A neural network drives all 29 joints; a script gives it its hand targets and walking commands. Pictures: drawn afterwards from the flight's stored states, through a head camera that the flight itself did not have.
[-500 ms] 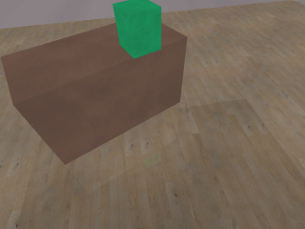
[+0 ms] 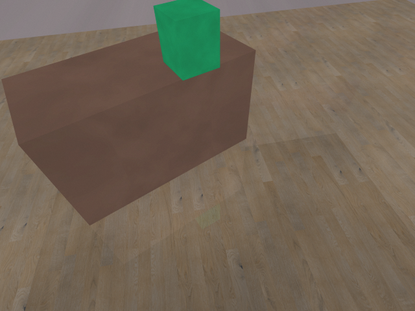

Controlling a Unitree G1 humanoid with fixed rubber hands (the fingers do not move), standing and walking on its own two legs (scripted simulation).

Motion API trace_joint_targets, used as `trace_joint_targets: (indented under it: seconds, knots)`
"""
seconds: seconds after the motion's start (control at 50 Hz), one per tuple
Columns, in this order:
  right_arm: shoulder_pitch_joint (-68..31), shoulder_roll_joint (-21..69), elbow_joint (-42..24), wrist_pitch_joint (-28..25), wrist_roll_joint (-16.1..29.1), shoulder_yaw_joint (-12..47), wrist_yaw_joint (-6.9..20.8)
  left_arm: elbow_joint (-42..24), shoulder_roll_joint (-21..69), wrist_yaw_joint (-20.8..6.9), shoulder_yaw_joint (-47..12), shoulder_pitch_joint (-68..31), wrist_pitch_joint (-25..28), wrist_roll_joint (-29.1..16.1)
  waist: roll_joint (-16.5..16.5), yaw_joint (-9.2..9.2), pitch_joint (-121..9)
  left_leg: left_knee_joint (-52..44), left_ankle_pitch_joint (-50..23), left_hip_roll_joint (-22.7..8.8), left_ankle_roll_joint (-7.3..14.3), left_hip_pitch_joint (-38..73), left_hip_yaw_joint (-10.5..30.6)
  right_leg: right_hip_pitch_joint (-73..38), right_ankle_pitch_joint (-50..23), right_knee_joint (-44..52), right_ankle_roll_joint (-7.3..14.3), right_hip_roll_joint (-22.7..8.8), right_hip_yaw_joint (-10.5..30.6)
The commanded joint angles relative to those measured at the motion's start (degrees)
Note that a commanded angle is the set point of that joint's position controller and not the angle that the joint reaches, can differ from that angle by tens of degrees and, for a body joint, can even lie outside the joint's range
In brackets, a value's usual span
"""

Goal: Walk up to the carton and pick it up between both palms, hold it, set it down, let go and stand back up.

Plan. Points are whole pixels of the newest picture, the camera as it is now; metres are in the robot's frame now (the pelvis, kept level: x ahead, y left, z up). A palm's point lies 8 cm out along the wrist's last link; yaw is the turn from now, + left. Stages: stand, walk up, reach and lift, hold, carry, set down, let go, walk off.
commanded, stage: stand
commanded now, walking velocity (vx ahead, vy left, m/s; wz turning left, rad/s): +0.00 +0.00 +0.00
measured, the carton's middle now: (188, 38) +1.20 +0.14 -0.01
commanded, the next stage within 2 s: none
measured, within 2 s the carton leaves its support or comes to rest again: neither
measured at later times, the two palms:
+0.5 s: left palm out of the picture -0.06 +0.19 -0.15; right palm out of the picture -0.04 -0.21 -0.15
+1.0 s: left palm out of the picture -0.05 +0.19 -0.15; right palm out of the picture -0.05 -0.19 -0.15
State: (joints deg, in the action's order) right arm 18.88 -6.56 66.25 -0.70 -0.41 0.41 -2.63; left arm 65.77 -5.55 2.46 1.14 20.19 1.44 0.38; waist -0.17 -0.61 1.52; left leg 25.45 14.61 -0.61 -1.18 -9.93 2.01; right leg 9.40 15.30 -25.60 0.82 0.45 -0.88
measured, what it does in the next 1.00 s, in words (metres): stands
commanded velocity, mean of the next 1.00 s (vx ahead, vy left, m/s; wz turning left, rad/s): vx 0.00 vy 0.00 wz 0.00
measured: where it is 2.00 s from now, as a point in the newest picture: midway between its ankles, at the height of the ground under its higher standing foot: outside the picture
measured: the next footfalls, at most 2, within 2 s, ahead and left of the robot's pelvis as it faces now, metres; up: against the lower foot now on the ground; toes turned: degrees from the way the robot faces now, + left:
none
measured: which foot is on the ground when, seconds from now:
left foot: down 0.00-1.00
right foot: down 0.00-1.00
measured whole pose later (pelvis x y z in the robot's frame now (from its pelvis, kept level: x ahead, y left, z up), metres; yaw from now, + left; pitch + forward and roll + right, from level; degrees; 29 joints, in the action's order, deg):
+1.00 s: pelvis -0.01 +0.00 +0.00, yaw +0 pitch -1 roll +0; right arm 19.9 -5.7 65.6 -0.6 -0.5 0.7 -2.1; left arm 65.3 -4.7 2.1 0.7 20.2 1.0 0.3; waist -0.7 0.1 1.8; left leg 25.2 13.5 -0.9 -1.3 -10.8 2.1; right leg 9.9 13.8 -24.5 0.8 0.7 -1.0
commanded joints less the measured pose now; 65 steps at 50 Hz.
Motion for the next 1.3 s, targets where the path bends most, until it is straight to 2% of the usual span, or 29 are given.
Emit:
trace_joint_targets:
  seconds: [0.0, 0.06, 0.1, 0.16, 0.18, 0.26, 0.34, 0.36, 0.38, 0.4, 0.42, 0.46, 0.5, 0.52, 0.58, 0.6, 0.64, 0.7, 0.74, 0.8, 0.84, 0.86, 0.88, 0.96, 1.0, 1.04, 1.08, 1.16, 1.28]
  knots:
    - [7.2, -3.3, -0.3, 0.2, -0.3, -0.2, 0.2, 1.5, -1.4, 0.3, -0.2, 5.8, -0.7, 0.5, 4.1, 1.53, 6.4, -3.3, -10.9, -3.1, 1.7, -2.3, 2.8, 2.2, -13.3, 5.0, 0.3, -4.0, 3.1]
    - [7.8, -2.2, 1.4, 0.4, -0.5, 0.3, -0.4, -0.5, -5.4, 0.0, 0.6, 5.7, 0.0, -0.1, -4.1, 0.57, 4.8, -4.1, -12.0, -3.4, 1.3, -1.0, 2.4, 0.7, -11.3, 5.0, 0.8, -4.5, 3.9]
    - [7.1, -7.0, 1.1, 0.7, -0.1, -1.1, -0.6, -1.2, -4.2, -0.2, 0.2, 3.2, 0.0, 0.2, 0.6, 1.06, 6.3, -3.5, -7.9, -3.4, 1.9, -3.8, 2.8, 2.1, -10.5, 6.2, 1.9, -5.0, 5.5]
    - [8.7, -3.1, 1.2, 0.0, -0.3, -0.1, 0.1, 0.4, -4.5, 0.0, 0.8, 6.4, -0.3, 0.0, -1.2, 0.38, 5.8, -4.0, -8.3, -3.5, 1.4, -1.3, 2.9, 1.1, -10.2, 5.3, 1.2, -4.6, 4.9]
    - [6.2, -3.9, -0.1, -0.1, 0.5, -0.3, 0.3, 0.8, -2.4, -0.5, 0.0, 5.4, -0.4, -0.5, 3.9, 0.66, 0.8, -3.0, -8.3, -4.0, 2.1, 0.7, 3.2, 0.4, -10.1, 4.3, 1.3, -4.2, 4.1]
    - [2.9, -1.4, -0.8, 0.0, -0.5, 0.0, 0.2, -1.2, -3.6, 0.2, 0.5, 4.2, -0.3, -0.3, -1.7, -0.26, 4.3, -3.7, -8.3, -3.5, 2.0, -1.3, 2.4, 2.2, -8.9, 6.3, 2.3, -5.7, 6.9]
    - [7.3, -6.8, -0.8, 0.2, -0.2, -1.8, 0.0, -1.0, -5.8, 0.2, 1.1, 3.9, -0.3, 0.2, 1.5, 0.90, 8.8, -5.9, -7.3, -2.9, 1.6, -3.2, 3.1, 4.2, -5.3, 6.7, 0.8, -4.0, 4.1]
    - [5.3, -2.8, 0.1, 1.0, -0.4, -0.9, 0.0, -0.5, -3.2, -0.3, 0.7, 3.7, -0.1, 0.0, -4.8, 0.13, 7.0, -5.1, -6.5, -2.3, 0.9, -3.0, 1.6, 3.1, -4.9, 6.1, 0.6, -4.0, 4.6]
    - [4.8, -5.4, -1.0, 0.8, -0.4, -1.2, 0.1, -0.9, -0.4, -0.4, -0.4, 4.3, -0.2, 0.0, 1.7, 0.18, 4.4, -4.3, -4.6, -2.8, 1.8, -2.3, 3.2, 1.4, -3.3, 7.2, 1.5, -4.1, 4.7]
    - [4.2, -5.5, -2.0, 0.9, 0.2, -2.2, 0.4, -0.1, 0.6, 0.1, -1.1, 4.2, -0.1, 0.2, 2.2, 1.49, 5.3, -5.0, -5.7, -3.3, 1.6, 0.7, 2.7, 6.2, -1.2, 7.6, 1.5, -5.2, 5.6]
    - [6.4, -0.3, 0.0, 1.0, -0.3, -0.7, 0.6, -0.6, -0.1, 0.0, -0.5, 4.0, -0.4, 0.1, -3.9, 0.79, 4.9, -5.2, -7.3, -2.9, 1.1, 0.8, 2.8, 4.0, -3.5, 6.7, 1.4, -4.9, 5.0]
    - [4.2, -0.7, -0.8, 0.7, -0.4, -0.6, -0.1, 0.4, -3.6, 0.8, 0.5, 7.2, -0.6, 0.0, -0.4, -0.25, 5.0, -3.6, -5.8, -3.6, 2.2, -0.2, 3.2, 2.5, -5.6, 7.7, 0.8, -3.7, 4.2]
    - [7.4, -2.9, -0.2, 0.4, 0.3, -0.8, 0.2, -0.1, -5.1, 0.7, 0.7, 6.0, -0.4, 0.0, 1.0, 2.30, 7.2, -5.4, -6.8, -3.4, 1.4, -2.3, 2.8, 4.9, -2.1, 8.8, 1.0, -4.9, 5.8]
    - [4.0, -2.5, -0.4, 0.9, -0.3, -0.9, 0.3, -0.2, -3.0, -0.1, 0.2, 5.9, 0.1, 0.0, -1.8, 0.20, 4.8, -5.8, -5.6, -3.3, 1.7, -0.7, 2.5, 4.3, -3.0, 7.0, 0.8, -3.7, 4.8]
    - [7.2, -0.9, 0.1, 0.8, 0.3, -0.3, 0.3, -1.4, -5.1, -0.4, 0.6, 4.2, -0.4, 0.1, 2.5, 0.76, 6.8, -5.1, -5.8, -3.0, 1.4, -2.9, 3.5, 4.8, -1.5, 6.5, 1.2, -4.3, 4.6]
    - [6.2, -7.2, -0.1, 0.7, -0.1, -1.5, 0.4, -0.7, -3.1, -0.4, 0.1, 7.6, -0.4, 0.7, -1.0, -0.98, 7.5, -5.7, -4.0, -3.0, 1.5, -3.5, 3.7, 5.5, -1.6, 7.2, 1.3, -3.9, 4.8]
    - [5.2, -5.9, -2.6, 0.6, 0.0, -1.4, 1.1, -0.9, -4.8, -0.3, 0.2, 4.8, -0.3, -0.3, 5.7, 1.24, 5.6, -5.0, -5.2, -3.1, 1.1, -4.0, 2.7, 3.9, -0.4, 7.5, 0.5, -3.7, 4.9]
    - [5.3, -4.9, -0.5, 0.9, -1.2, -1.0, 0.0, -1.9, -6.8, -0.8, 1.2, 5.9, -1.2, 0.5, -5.1, -1.48, 7.6, -6.1, 0.4, -2.8, 1.7, -4.9, 2.3, 5.5, 2.7, 7.9, 2.3, -5.6, 7.5]
    - [5.0, -4.4, -1.9, 0.2, -0.7, -0.6, 0.6, -1.8, -4.2, -0.1, 0.9, 3.0, -0.6, 0.7, 1.1, 1.03, 3.8, -6.1, -3.0, -3.4, 2.0, -4.4, 3.4, 2.5, -0.4, 7.3, 2.0, -5.8, 6.4]
    - [6.2, -2.1, -0.8, -0.2, -0.2, -0.5, 0.0, -0.8, -2.5, 0.2, 0.0, 8.2, 0.0, -0.2, -4.1, -0.37, -0.5, -3.1, -8.0, -3.5, 2.4, 2.1, 2.9, 3.1, -4.2, 7.0, 2.6, -5.3, 6.1]
    - [6.9, -2.0, -0.3, 0.4, -0.2, -0.1, 0.1, -0.8, -2.1, -0.6, -0.2, 6.3, 0.4, -0.2, 1.3, -0.23, 4.9, -4.5, -5.7, -3.4, 1.9, -3.6, 2.8, 1.5, -5.8, 6.9, 2.0, -4.2, 5.6]
    - [10.5, -1.8, 0.1, 0.8, 0.4, -0.1, 0.5, -0.3, 1.7, -0.6, -1.4, 5.7, 0.1, 0.6, 0.8, 2.68, 5.1, -5.6, -5.3, -3.4, 1.5, -2.9, 3.0, 4.2, -4.2, 6.8, 1.5, -5.3, 5.5]
    - [7.9, -3.6, -0.2, 0.1, -0.5, -0.2, 0.2, -0.7, -1.8, -0.2, -0.1, 5.5, -0.3, -0.6, 0.6, 0.21, 2.6, -3.3, -6.1, -3.5, 2.0, -3.2, 2.5, 1.7, -7.0, 6.5, 1.0, -4.3, 4.8]
    - [6.1, -2.9, -0.6, -1.1, -0.2, 0.0, 0.3, -0.3, -8.5, -0.3, 1.6, 6.9, -0.2, 0.2, 1.1, -0.52, 2.1, -4.9, -12.5, -4.1, 2.7, -1.5, 3.6, 0.0, -12.2, 4.8, 1.7, -5.0, 4.4]
    - [4.5, -7.8, -1.4, -0.8, -0.6, -1.2, -0.4, -1.5, -3.3, -0.2, 0.1, 3.3, 0.3, 0.7, 6.1, -0.53, 4.0, -4.1, -9.9, -3.7, 2.6, -2.9, 3.2, 1.5, -12.5, 5.8, 1.5, -5.0, 5.0]
    - [5.1, -7.6, -1.2, 0.0, -0.4, -1.3, 0.1, -0.8, -4.6, -0.1, 0.2, 5.4, -0.2, 0.2, -2.6, -0.63, 7.2, -4.4, -5.6, -4.0, 2.0, -6.0, 2.3, 1.8, -8.9, 7.3, 1.6, -5.1, 5.6]
    - [6.7, 1.6, 0.0, 0.0, -0.6, 0.7, 0.2, -0.7, -2.7, 0.1, 0.1, 6.1, -0.4, -0.2, 2.6, -0.95, 7.5, -4.9, -6.9, -4.2, 1.8, -5.4, 3.7, 1.8, -7.5, 6.1, 1.7, -5.1, 4.6]
    - [6.7, -6.4, -1.1, 0.1, 0.3, -1.4, 0.3, -0.6, -3.4, -0.3, -0.1, 5.3, 0.2, -0.3, -2.8, 1.31, 3.1, -5.3, -5.6, -3.8, 2.4, -0.3, 3.3, 3.7, -5.9, 6.1, 1.2, -4.8, 4.3]
    - [8.4, -5.5, -0.1, 0.5, -0.1, -1.4, -0.6, -1.4, -0.7, -0.2, -0.6, 2.8, 0.1, 0.5, 1.7, 1.10, 4.2, -4.9, -4.6, -3.7, 2.4, -3.7, 3.2, 0.4, -5.2, 7.7, 1.4, -5.2, 5.6]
